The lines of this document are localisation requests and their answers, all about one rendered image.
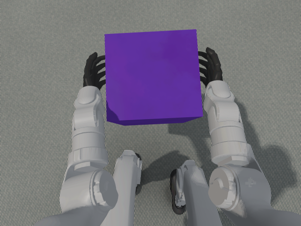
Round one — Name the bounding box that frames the carton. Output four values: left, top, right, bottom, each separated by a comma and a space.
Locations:
104, 29, 203, 126

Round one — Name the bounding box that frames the right robot forearm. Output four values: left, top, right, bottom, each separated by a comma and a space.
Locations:
203, 80, 265, 176

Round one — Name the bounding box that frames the left robot upper arm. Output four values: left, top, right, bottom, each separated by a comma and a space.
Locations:
32, 169, 119, 226

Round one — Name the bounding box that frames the left robot forearm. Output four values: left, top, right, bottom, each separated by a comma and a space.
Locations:
62, 86, 109, 186

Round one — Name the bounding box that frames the left robot hand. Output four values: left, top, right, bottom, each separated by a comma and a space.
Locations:
83, 52, 106, 90

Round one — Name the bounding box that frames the left robot thigh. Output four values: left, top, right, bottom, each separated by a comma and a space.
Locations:
100, 155, 142, 226

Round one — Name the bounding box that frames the robot right foot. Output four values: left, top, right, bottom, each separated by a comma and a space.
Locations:
170, 169, 185, 215

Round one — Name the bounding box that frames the right robot upper arm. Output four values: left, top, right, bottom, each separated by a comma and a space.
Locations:
208, 165, 301, 226

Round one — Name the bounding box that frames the right robot hand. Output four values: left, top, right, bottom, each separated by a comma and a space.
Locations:
198, 47, 223, 87

